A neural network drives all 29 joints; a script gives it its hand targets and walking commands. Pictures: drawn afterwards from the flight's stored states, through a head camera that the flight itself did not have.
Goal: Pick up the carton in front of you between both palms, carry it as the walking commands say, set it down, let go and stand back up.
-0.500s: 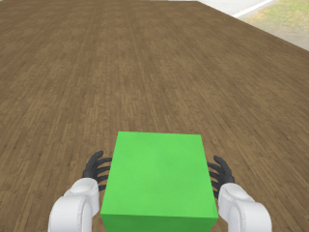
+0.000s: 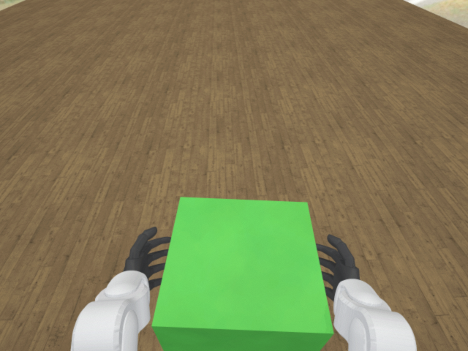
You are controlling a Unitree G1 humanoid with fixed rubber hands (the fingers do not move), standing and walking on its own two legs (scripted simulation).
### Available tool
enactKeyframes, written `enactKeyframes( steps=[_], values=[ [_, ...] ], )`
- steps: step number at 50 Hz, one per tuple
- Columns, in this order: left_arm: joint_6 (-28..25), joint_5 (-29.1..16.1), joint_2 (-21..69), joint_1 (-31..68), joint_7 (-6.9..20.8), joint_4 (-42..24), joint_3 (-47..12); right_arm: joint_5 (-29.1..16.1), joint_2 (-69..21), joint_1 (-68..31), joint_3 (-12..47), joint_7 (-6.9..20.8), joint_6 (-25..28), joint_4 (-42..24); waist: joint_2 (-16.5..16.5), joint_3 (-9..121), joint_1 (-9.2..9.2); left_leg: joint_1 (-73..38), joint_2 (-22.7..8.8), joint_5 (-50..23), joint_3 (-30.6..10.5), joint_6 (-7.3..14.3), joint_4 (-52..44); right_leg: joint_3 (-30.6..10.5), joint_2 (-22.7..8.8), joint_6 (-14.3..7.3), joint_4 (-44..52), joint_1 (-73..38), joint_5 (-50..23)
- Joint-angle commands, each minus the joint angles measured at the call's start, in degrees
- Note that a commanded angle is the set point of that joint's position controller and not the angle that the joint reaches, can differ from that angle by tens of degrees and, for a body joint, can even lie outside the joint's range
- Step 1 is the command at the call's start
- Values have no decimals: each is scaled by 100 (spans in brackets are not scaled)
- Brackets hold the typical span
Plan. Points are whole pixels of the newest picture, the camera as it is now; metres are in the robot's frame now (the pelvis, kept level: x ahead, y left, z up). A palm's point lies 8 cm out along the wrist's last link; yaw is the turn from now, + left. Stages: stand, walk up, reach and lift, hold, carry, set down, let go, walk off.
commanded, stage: carry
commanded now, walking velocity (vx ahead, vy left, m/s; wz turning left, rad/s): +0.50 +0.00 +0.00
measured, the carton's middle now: (239, 292) +0.26 +0.00 +0.00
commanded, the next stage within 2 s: none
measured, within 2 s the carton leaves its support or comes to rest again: neither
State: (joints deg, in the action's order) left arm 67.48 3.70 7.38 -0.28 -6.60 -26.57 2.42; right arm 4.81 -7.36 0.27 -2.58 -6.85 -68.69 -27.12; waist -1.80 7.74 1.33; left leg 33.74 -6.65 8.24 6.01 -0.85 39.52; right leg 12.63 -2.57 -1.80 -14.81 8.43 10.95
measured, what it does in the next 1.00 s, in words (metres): walks ahead: left foot, then right foot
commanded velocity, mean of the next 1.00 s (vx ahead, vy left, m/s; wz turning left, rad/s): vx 0.50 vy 0.00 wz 0.00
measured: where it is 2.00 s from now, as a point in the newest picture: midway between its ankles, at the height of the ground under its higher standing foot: (244, 212)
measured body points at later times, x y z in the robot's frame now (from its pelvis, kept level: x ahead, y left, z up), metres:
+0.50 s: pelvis +0.33 +0.04 +0.00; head +0.31 +0.05 +0.45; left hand +0.59 +0.17 +0.09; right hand +0.57 -0.13 +0.09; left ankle +0.25 +0.13 -0.75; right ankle +0.43 -0.12 -0.71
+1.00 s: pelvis +0.66 -0.01 +0.00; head +0.65 -0.03 +0.45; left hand +0.90 +0.14 +0.08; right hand +0.90 -0.17 +0.06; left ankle +0.78 +0.14 -0.71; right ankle +0.58 -0.09 -0.75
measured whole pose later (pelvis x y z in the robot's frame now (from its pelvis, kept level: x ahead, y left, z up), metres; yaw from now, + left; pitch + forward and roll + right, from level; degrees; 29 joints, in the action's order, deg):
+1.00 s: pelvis +0.66 -0.01 +0.00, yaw +0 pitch +5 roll +1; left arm 64.9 3.9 7.6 -3.4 -6.3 -28.5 1.3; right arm 5.1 -7.7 4.0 -1.7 -6.2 -65.8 -29.3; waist -1.4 6.4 1.0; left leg 33.2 -6.5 6.5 7.0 -0.8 35.3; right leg 12.3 -1.6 -1.8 -12.5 4.1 13.1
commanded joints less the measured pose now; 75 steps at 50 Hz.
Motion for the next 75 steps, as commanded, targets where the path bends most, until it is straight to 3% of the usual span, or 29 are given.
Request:
enactKeyframes(
  steps=[1, 6, 8, 9, 10, 11, 13, 15, 20, 28, 32, 33, 34, 35, 36, 38, 40, 44, 53, 55, 57, 58, 59, 60, 63, 65, 68, 72, 75],
  values=[
    [-1, -1998, 4876, 2367, 1131, -655, -3887, -1948, -4947, -2549, 4035, 973, 117, -718, 928, 641, -55, -31, 77, -544, 265, -6, -672, -723, -1234, -469, 746, -806, -498],
    [221, -1789, 4303, 2256, 950, -515, -3638, -1979, -4329, -2458, 3787, 953, -136, -559, 1059, 380, -34, -537, 141, -365, 569, 86, -1210, -553, -1221, -333, 190, -1003, -1099],
    [306, -1786, 4217, 2411, 903, -497, -3638, -1939, -4164, -2372, 3597, 939, -202, -367, 576, 706, -190, -2151, 517, 82, 987, 195, -1395, -73, -866, -91, -1193, -454, -1866],
    [345, -1809, 4175, 2501, 890, -512, -3650, -1913, -4120, -2335, 3523, 932, -210, -294, -6, 1099, -313, -3416, -107, 887, -79, 414, -1557, 55, -587, 125, -2550, 607, -1640],
    [388, -1847, 4130, 2630, 888, -600, -3674, -1886, -4019, -2296, 3432, 927, -226, -193, -1524, 1388, -325, -4331, -1345, 1752, -2527, 809, -2410, -119, 34, 354, -4072, 2090, 159],
    [434, -1925, 4135, 2873, 892, -699, -3769, -1907, -4158, -2339, 3439, 934, -208, -80, -1769, 1107, -334, -4820, -1814, 567, -3496, 1300, -2753, -585, 297, 320, -5096, 3229, 1647],
    [368, -1906, 4595, 2773, 939, -445, -3820, -1991, -4657, -2394, 3512, 999, -152, -188, -677, 1319, -277, -4394, -1629, -785, -2394, 1186, -2476, -1183, -305, 163, -5727, 3391, 1345],
    [239, -1911, 5129, 2677, 1022, -326, -3880, -2123, -5098, -2712, 3721, 1106, -44, -355, -121, 1267, -218, -3694, -1362, -605, -1580, 797, -2642, -1252, -573, 119, -4887, 2927, 603],
    [14, -1788, 5308, 2654, 955, -638, -3945, -2360, -5156, -2879, 3969, 1230, 90, -724, -611, 860, -243, -3382, -1086, 108, -615, 811, -3184, -783, -492, 254, -3435, 2826, -95],
    [259, -1660, 4560, 2265, 882, -428, -3738, -2004, -4324, -2274, 3699, 1107, -109, -400, -676, 96, -286, -3724, -781, -1602, 147, 688, -2829, -28, -156, 162, -1490, 2540, -758],
    [293, -1774, 4524, 2299, 939, -286, -3644, -1928, -4317, -2312, 3651, 1053, -168, -320, -471, 804, -38, -2897, -380, -2635, 781, 234, -684, 288, 249, -29, -1118, -209, -103],
    [272, -1749, 4513, 2158, 960, -162, -3617, -1904, -4293, -2383, 3649, 1059, -183, -378, 634, 1303, 91, -1654, -24, -1282, 770, 18, 977, -1520, -875, -342, -777, -1427, 823],
    [230, -1757, 4519, 2205, 982, -23, -3576, -1940, -4374, -2437, 3681, 1071, -180, -364, 2059, 1383, 14, -60, 694, 1463, 460, -185, 2427, -4231, -2100, -1046, 268, -2247, 1234],
    [175, -1813, 4702, 2268, 1017, -196, -3633, -2009, -4583, -2580, 3827, 1097, -134, -432, 1701, 1262, 0, 527, 561, 1869, -265, -17, 3367, -4416, -2232, -1284, 388, -2166, 144],
    [122, -1903, 4953, 2308, 1059, -232, -3733, -2061, -4859, -2576, 3911, 1132, -72, -396, 1167, 1397, -24, 507, 239, 1781, -568, 112, 3639, -3542, -2114, -1100, 113, -1966, -729],
    [-64, -2025, 5523, 2478, 1137, -338, -3968, -2094, -5365, -2601, 3996, 1188, 93, -403, 424, 1365, -82, 222, -162, 1051, -716, 199, 2795, -2571, -1811, -746, 185, -1169, -836],
    [-191, -2059, 5662, 2469, 1189, -375, -4065, -1993, -5552, -2424, 4063, 1174, 267, -358, 604, 1344, -86, -72, -94, 829, -462, 155, 2001, -1914, -1628, -533, 433, -877, -601],
    [-322, -1975, 5397, 2139, 1244, -438, -4101, -1788, -5416, -2070, 4059, 1099, 458, -348, 794, 946, -84, 50, -46, 324, -118, -5, 571, -1358, -1449, -612, 818, -816, -135],
    [-77, -1858, 4460, 2019, 1039, -936, -3866, -1984, -4547, -2169, 4072, 992, 185, -964, 990, 157, -33, 31, 185, -512, 544, 61, -928, -659, -1207, -476, 444, -1325, -1724],
    [46, -1816, 4238, 1971, 960, -853, -3775, -2022, -4278, -2237, 3951, 962, 53, -981, 1138, 173, -56, -652, 290, -346, 741, 149, -1156, -492, -1165, -336, -10, -1211, -2335],
    [183, -1825, 4072, 2070, 911, -816, -3727, -1985, -4089, -2051, 3768, 920, -53, -744, 653, 887, -276, -2872, 561, 175, 922, 289, -1332, 88, -733, -21, -1942, -365, -3027],
    [244, -1853, 3974, 2173, 900, -962, -3759, -1942, -3958, -2009, 3654, 903, -93, -723, -552, 1417, -373, -4152, -707, 1003, -1157, 650, -1798, 94, -330, 245, -3729, 1000, -1759],
    [320, -1898, 3950, 2353, 904, -978, -3770, -1950, -3980, -2066, 3598, 892, -120, -507, -1695, 1332, -305, -4978, -1617, 794, -3346, 1225, -2692, -339, 428, 356, -5002, 2788, 939],
    [366, -1967, 4034, 2570, 908, -1084, -3857, -2012, -4112, -2166, 3588, 914, -125, -562, -1559, 1202, -346, -4860, -1840, -268, -3379, 1536, -2651, -943, 194, 237, -6035, 3228, 1639],
    [287, -1941, 4757, 2491, 994, -712, -3860, -2132, -4800, -2521, 3778, 1025, -90, -723, -75, 1169, -208, -3652, -1454, -718, -1754, 956, -2611, -1370, -565, 52, -5326, 2827, 661],
    [204, -1904, 5035, 2489, 1023, -617, -3871, -2215, -5004, -2658, 3879, 1101, -37, -735, -265, 1045, -191, -3315, -1207, -461, -1065, 735, -2871, -1077, -511, 100, -4499, 2512, 350],
    [138, -1819, 5095, 2573, 971, -760, -3913, -2313, -4968, -2767, 3972, 1167, -23, -850, -576, 739, -222, -3239, -1109, 122, -642, 839, -3249, -780, -471, 200, -3389, 2541, 61],
    [186, -1731, 4888, 2272, 889, -664, -3832, -2211, -4696, -2409, 3879, 1169, -81, -723, -663, 458, -207, -3470, -726, -2578, 247, 693, -2604, -271, -141, 272, -2029, 2319, -438],
    [275, -1729, 4716, 2212, 931, -502, -3810, -2033, -4544, -2117, 3740, 1161, -125, -466, -784, 408, -238, -3419, -687, -3174, 471, 509, -2275, -55, 45, 254, -1554, 1792, -1084]
  ],
)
